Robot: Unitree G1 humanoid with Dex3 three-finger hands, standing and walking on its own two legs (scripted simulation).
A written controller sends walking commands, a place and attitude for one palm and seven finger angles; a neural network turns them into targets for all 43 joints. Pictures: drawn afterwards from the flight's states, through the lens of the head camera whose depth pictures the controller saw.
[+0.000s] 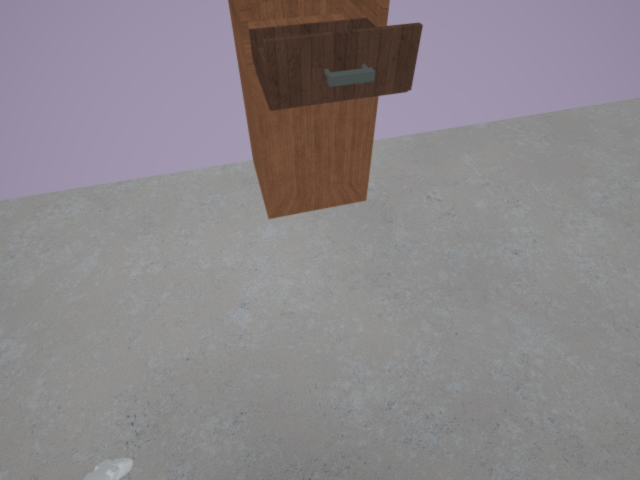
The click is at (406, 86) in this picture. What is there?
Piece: drawer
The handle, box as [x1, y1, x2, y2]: [324, 64, 374, 86]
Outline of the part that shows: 374,71 371,67 368,68 365,64 362,65 361,69 330,72 327,69 324,69 324,72 327,76 327,82 330,86 371,81 374,78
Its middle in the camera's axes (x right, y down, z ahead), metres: +0.07 -0.44 +1.03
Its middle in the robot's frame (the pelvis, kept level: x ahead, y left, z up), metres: +1.07 -0.02 +0.01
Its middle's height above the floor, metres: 0.78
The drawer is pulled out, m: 0.28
